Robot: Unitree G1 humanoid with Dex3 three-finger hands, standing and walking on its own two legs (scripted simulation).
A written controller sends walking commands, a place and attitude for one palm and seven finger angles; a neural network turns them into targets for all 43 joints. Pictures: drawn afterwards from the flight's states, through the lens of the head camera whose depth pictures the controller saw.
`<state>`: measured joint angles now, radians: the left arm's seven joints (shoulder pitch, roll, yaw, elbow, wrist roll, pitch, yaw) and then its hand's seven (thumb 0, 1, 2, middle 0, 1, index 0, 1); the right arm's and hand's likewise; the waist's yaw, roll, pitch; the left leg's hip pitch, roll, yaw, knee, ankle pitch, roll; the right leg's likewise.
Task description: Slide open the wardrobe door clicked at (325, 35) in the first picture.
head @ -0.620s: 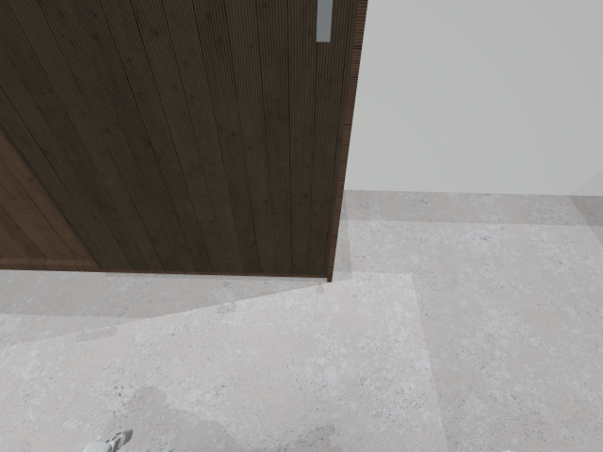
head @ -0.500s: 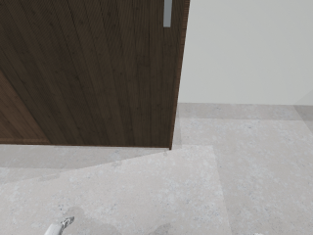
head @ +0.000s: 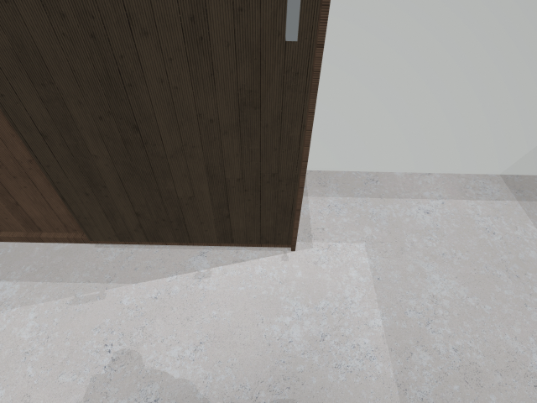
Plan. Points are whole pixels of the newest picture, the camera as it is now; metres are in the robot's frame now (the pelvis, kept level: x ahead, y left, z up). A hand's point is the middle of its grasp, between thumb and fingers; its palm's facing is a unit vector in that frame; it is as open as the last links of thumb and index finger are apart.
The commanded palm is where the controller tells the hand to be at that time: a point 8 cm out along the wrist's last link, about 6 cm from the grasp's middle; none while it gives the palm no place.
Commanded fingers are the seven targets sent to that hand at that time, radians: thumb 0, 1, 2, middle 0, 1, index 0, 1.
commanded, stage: stand and wait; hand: right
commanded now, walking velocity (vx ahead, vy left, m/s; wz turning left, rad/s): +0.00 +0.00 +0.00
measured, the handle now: (293, 0) +0.85 +0.00 +0.25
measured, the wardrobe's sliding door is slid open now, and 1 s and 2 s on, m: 0.00 0.00 0.00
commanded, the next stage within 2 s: look at it before walking up in 0.20 s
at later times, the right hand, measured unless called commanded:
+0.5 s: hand out of the picture +0.07 -0.23 -0.15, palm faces -0.02 +0.94 -0.33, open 7.4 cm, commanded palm none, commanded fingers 0.00 -0.90 -0.90 0.20 0.30 0.20 0.30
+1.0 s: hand out of the picture +0.06 -0.23 -0.15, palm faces -0.02 +0.94 -0.33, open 7.4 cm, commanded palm none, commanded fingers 0.00 -0.90 -0.90 0.20 0.30 0.20 0.30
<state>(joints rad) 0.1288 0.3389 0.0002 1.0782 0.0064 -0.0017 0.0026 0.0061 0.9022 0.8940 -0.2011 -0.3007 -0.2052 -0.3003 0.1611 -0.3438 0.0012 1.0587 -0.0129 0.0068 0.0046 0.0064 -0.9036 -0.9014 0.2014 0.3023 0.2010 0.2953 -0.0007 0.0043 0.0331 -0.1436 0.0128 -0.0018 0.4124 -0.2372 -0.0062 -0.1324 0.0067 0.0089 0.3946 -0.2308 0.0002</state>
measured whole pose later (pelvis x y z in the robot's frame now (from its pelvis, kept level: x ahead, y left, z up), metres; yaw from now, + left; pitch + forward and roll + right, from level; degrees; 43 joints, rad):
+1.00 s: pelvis -0.01 +0.01 +0.00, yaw +0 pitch -2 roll +0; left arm 0.13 0.33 -0.01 1.11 0.01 -0.01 0.00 0.00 0.90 0.89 -0.20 -0.30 -0.20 -0.30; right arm 0.15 -0.33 0.00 1.09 -0.01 0.00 0.00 0.01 -0.90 -0.90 0.20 0.30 0.20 0.30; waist 0.00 0.00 0.02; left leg -0.13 -0.01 0.00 0.36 -0.20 0.01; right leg -0.13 -0.02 0.01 0.35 -0.19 0.02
